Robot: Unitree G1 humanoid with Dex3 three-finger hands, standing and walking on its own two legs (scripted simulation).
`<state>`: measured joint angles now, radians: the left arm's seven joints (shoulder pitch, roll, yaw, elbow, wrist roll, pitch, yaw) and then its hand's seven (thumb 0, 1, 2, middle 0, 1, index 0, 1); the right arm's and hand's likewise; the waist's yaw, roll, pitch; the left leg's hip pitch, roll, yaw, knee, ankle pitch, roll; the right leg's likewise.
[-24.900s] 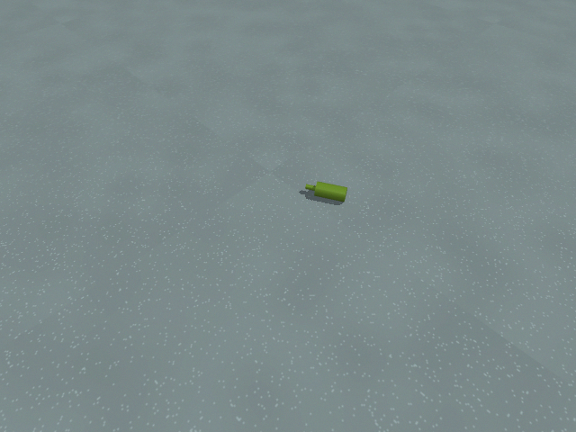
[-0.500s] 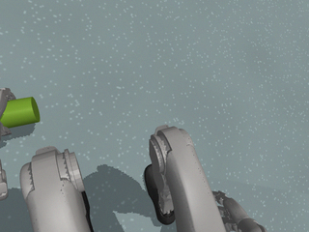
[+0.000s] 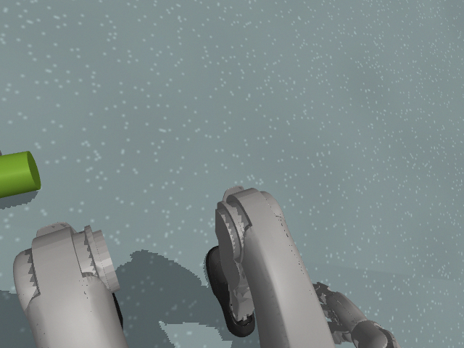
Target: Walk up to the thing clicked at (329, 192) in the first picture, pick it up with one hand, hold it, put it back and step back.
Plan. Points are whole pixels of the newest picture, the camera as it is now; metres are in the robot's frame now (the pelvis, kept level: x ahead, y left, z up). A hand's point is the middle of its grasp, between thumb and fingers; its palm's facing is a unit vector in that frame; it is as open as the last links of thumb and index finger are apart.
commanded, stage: rest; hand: left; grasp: from above
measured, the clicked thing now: out of the picture +0.40 +0.35 -0.25
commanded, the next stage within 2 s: open in 0.28 s
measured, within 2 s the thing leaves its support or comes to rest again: rests again in 0.76 s
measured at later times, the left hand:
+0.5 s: hand out of the picture +0.39 +0.33 -0.23, palm faces -0.45 -0.16 -0.88, open 9.8 cm
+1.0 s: hand out of the picture +0.40 +0.33 -0.23, palm faces -0.45 -0.15 -0.88, open 12.6 cm
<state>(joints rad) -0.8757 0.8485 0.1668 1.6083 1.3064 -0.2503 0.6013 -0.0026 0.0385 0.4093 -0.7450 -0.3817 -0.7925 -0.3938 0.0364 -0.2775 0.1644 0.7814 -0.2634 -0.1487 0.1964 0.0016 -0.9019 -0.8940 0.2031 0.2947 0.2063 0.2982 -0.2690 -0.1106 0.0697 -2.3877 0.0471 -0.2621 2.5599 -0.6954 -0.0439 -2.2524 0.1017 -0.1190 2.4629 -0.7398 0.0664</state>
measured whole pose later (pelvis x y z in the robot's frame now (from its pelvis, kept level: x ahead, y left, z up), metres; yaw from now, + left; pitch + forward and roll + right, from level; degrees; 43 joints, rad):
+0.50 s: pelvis +0.00 +0.00 +0.00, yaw -1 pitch +26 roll -12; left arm -0.89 0.89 0.16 1.67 1.29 -0.27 0.63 -0.01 0.04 0.45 -0.71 -0.44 -0.75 -0.45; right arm 0.03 -0.30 0.22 0.76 -0.29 -0.18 0.22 0.00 -0.90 -0.90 0.20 0.29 0.21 0.30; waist -0.29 -0.13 0.10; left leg -2.37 0.05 -0.29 2.57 -0.70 -0.04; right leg -2.23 0.11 -0.14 2.45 -0.73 0.07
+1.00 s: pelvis -0.01 +0.00 +0.00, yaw -2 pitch +26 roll -12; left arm -0.91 0.90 0.13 1.69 1.26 -0.24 0.63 0.00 -0.26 0.80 -0.27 -0.82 -0.29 -0.81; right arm 0.03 -0.30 0.24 0.74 -0.29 -0.22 0.25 0.00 -0.89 -0.89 0.20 0.30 0.21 0.30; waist -0.30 -0.13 0.11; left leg -2.36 0.05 -0.29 2.56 -0.69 -0.03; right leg -2.21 0.11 -0.14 2.44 -0.72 0.07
